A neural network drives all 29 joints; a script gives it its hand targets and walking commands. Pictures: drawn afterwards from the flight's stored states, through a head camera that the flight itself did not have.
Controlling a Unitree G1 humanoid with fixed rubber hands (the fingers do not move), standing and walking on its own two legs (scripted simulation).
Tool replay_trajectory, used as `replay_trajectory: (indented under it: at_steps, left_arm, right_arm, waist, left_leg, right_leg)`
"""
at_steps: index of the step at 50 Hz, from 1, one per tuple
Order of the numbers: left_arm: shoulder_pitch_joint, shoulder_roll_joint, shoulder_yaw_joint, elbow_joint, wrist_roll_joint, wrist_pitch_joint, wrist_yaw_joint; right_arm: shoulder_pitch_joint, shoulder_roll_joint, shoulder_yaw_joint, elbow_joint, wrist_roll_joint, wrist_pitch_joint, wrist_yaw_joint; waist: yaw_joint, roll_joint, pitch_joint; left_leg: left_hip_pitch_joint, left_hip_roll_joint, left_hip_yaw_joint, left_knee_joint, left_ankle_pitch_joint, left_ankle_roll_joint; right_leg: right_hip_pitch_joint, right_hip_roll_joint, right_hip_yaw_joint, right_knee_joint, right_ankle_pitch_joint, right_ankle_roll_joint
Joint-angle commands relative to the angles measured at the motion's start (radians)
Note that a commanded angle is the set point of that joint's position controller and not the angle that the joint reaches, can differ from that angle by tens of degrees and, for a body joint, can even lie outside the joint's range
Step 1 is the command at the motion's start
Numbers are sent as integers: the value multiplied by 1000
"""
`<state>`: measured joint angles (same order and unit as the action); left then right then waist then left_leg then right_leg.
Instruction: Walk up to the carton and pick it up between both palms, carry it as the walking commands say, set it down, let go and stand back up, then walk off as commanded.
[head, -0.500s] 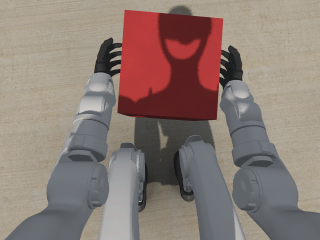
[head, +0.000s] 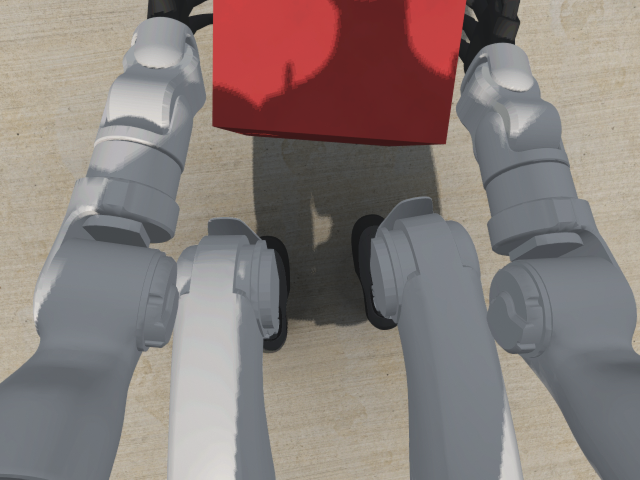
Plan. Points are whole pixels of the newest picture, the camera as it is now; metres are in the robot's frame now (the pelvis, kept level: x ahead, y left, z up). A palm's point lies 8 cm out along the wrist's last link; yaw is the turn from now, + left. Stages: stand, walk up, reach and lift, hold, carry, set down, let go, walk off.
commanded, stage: set down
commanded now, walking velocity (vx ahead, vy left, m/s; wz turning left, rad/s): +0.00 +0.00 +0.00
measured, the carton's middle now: (330, 38) +0.53 -0.03 -0.23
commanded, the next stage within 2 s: none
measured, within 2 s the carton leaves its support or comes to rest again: rests again in 0.90 s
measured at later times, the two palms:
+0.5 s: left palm (198, 13) +0.56 +0.10 -0.22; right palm (476, 33) +0.52 -0.19 -0.21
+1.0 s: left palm (193, 22) +0.55 +0.11 -0.22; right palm (470, 34) +0.52 -0.19 -0.21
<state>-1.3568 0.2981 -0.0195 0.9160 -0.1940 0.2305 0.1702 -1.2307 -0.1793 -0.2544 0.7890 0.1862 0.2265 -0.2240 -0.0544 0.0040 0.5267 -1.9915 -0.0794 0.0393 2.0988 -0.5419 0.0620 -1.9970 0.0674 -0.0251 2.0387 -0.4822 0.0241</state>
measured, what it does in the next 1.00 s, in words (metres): lowers itself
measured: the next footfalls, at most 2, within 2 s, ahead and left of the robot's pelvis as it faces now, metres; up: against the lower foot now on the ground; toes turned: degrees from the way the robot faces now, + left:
none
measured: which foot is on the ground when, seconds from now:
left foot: down 0.00-1.00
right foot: down 0.00-1.00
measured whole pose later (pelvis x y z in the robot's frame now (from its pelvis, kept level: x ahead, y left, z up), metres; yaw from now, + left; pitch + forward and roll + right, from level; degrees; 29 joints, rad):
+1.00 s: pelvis +0.01 -0.01 -0.06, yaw +0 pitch +25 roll -3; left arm -1.53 0.31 -0.10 1.21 -0.20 0.16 0.14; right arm -1.42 -0.27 -0.16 1.15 0.25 0.13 -0.17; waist -0.05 -0.04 0.52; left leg -2.17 -0.08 0.04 2.28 -0.55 0.06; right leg -2.17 0.08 -0.04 2.21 -0.49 0.02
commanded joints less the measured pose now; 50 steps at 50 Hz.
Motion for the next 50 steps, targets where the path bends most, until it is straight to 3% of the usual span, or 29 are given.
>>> replay_trajectory:
  at_steps: [1, 2, 3, 4, 5, 6, 7, 8, 11, 13, 17, 18, 19, 20, 21, 24, 25, 27, 29, 33, 35, 37, 38, 39, 40, 42, 45, 48, 50]
  left_arm:
    - [-719, -875, -332, -291, -87, -73, -177]
    - [-755, -853, -314, -294, -90, -80, -179]
    - [-712, -849, -298, -212, -57, -82, -185]
    - [-741, -885, -285, -202, -69, -88, -195]
    - [-769, -867, -278, -210, -64, -89, -200]
    - [-738, -873, -263, -139, -58, -89, -207]
    - [-733, -885, -243, -101, -55, -86, -215]
    - [-753, -885, -234, -103, -39, -89, -221]
    - [-815, -948, -237, -96, -62, -89, -256]
    - [-774, -933, -198, -45, -40, -92, -267]
    - [-790, -962, -231, -112, -66, -110, -274]
    - [-820, -970, -261, -177, -85, -120, -271]
    - [-810, -942, -266, -190, -78, -121, -266]
    - [-816, -940, -281, -201, -84, -126, -259]
    - [-801, -923, -276, -206, -78, -127, -258]
    - [-767, -928, -290, -217, -79, -130, -254]
    - [-809, -923, -288, -277, -100, -142, -251]
    - [-788, -945, -299, -253, -114, -142, -250]
    - [-755, -964, -290, -219, -111, -139, -256]
    - [-756, -933, -255, -130, -74, -131, -264]
    - [-779, -892, -242, -178, -76, -142, -269]
    - [-807, -897, -243, -134, -84, -141, -274]
    - [-808, -889, -252, -157, -78, -142, -273]
    - [-816, -896, -263, -140, -97, -141, -274]
    - [-792, -909, -257, -102, -91, -139, -275]
    - [-819, -880, -254, -113, -65, -147, -272]
    - [-815, -916, -242, -76, -68, -144, -281]
    - [-832, -883, -259, -96, -65, -154, -278]
    - [-802, -893, -253, -58, -46, -148, -275]
  right_arm:
    - [-811, 836, 410, -228, 78, -80, 190]
    - [-839, 828, 400, -228, 79, -80, 200]
    - [-837, 831, 380, -160, 78, -84, 211]
    - [-863, 832, 377, -165, 61, -90, 217]
    - [-884, 820, 366, -165, 63, -90, 219]
    - [-875, 828, 360, -122, 63, -95, 226]
    - [-889, 821, 346, -104, 45, -95, 233]
    - [-888, 870, 335, -59, 61, -88, 244]
    - [-887, 863, 301, -43, 22, -90, 263]
    - [-886, 886, 286, -29, 26, -97, 274]
    - [-886, 955, 312, -41, 76, -102, 295]
    - [-866, 948, 312, -63, 75, -106, 290]
    - [-881, 980, 342, -61, 104, -107, 295]
    - [-868, 977, 362, -76, 108, -106, 294]
    - [-881, 1007, 376, -67, 124, -101, 297]
    - [-866, 1016, 422, -101, 153, -108, 290]
    - [-901, 1014, 430, -146, 170, -114, 285]
    - [-875, 990, 423, -137, 164, -119, 275]
    - [-858, 981, 412, -142, 153, -123, 267]
    - [-882, 954, 402, -122, 123, -128, 265]
    - [-867, 985, 397, -86, 137, -119, 270]
    - [-874, 943, 377, -54, 111, -124, 267]
    - [-926, 967, 388, -94, 154, -128, 269]
    - [-893, 930, 371, -65, 130, -134, 265]
    - [-893, 922, 360, -53, 121, -137, 266]
    - [-840, 963, 336, 31, 121, -128, 279]
    - [-857, 922, 309, 28, 97, -140, 285]
    - [-881, 923, 310, 35, 115, -145, 295]
    - [-864, 920, 304, 64, 122, -149, 297]
  waist:
    - [-40, 62, -2028]
    - [-24, 60, -1990]
    - [-20, 71, -1860]
    - [-45, 51, -1842]
    - [-35, 34, -1854]
    - [-28, 50, -1804]
    - [-40, 24, -1766]
    - [1, 46, -1735]
    - [-74, 64, -1709]
    - [-40, 51, -1662]
    - [-13, 72, -1813]
    - [-38, 66, -1882]
    - [12, 72, -1902]
    - [3, 60, -1913]
    - [35, 45, -1920]
    - [76, 43, -1937]
    - [68, 37, -1965]
    - [28, 52, -1964]
    - [18, 35, -1929]
    - [31, 24, -1809]
    - [53, -2, -1786]
    - [11, 8, -1720]
    - [54, 39, -1743]
    - [6, 35, -1740]
    - [-8, 43, -1713]
    - [16, 73, -1661]
    - [-8, 70, -1603]
    - [2, 97, -1638]
    - [4, 100, -1563]
  left_leg:
    - [757, -53, -79, -197, 269, -22]
    - [750, -51, -82, -207, 233, -19]
    - [682, -43, -92, -208, 183, -16]
    - [666, -49, -91, -192, 178, -12]
    - [658, -48, -84, -188, 165, -14]
    - [641, -47, -82, -188, 150, -10]
    - [630, -46, -99, -175, 152, -9]
    - [607, -45, -82, -177, 130, -8]
    - [560, -41, -82, -147, 125, -18]
    - [520, -42, -77, -125, 151, -13]
    - [593, -45, -70, -86, 283, -12]
    - [638, -52, -73, -70, 335, -17]
    - [650, -53, -61, -67, 362, -13]
    - [643, -45, -59, -60, 367, -14]
    - [642, -48, -57, -56, 367, -5]
    - [630, -46, -49, -34, 402, -3]
    - [664, -49, -51, -30, 411, 0]
    - [658, -50, -54, -29, 414, -4]
    - [634, -52, -51, -16, 408, -1]
    - [538, -45, -56, -18, 355, 0]
    - [521, -44, -50, -27, 335, 6]
    - [475, -39, -59, -25, 277, 2]
    - [510, -35, -45, -27, 282, 6]
    - [495, -37, -63, -28, 286, 1]
    - [503, -39, -62, -27, 276, 0]
    - [493, -31, -60, -43, 243, 0]
    - [459, -32, -65, -34, 237, -4]
    - [492, -27, -72, -26, 273, -6]
    - [469, -25, -70, -49, 216, -1]
  right_leg:
    - [611, 55, -21, -105, 242, -17]
    - [571, 50, -24, -109, 202, -18]
    - [518, 51, -23, -104, 170, -19]
    - [518, 50, -21, -101, 161, -18]
    - [513, 47, -29, -93, 141, -14]
    - [503, 49, -30, -93, 124, -15]
    - [449, 49, -35, -77, 119, -13]
    - [449, 50, -25, -79, 87, -12]
    - [422, 50, -38, -56, 106, -22]
    - [411, 55, -32, -47, 116, -18]
    - [444, 68, -37, 8, 243, -18]
    - [460, 71, -42, 13, 281, -19]
    - [471, 74, -36, 19, 301, -16]
    - [481, 72, -39, 35, 321, -14]
    - [476, 77, -38, 37, 304, -13]
    - [503, 74, -14, 48, 352, -13]
    - [517, 78, -16, 52, 348, -14]
    - [526, 78, -19, 41, 370, -21]
    - [524, 80, -18, 42, 370, -24]
    - [470, 75, -12, 47, 323, -20]
    - [473, 75, -14, 41, 300, -8]
    - [429, 68, -16, 44, 253, -19]
    - [449, 68, -7, 38, 259, -14]
    - [441, 63, -16, 45, 270, -20]
    - [408, 67, -23, 43, 255, -19]
    - [372, 66, -20, 45, 226, -17]
    - [325, 64, -15, 39, 211, -27]
    - [305, 63, -24, 61, 242, -18]
    - [276, 54, -27, 60, 192, -26]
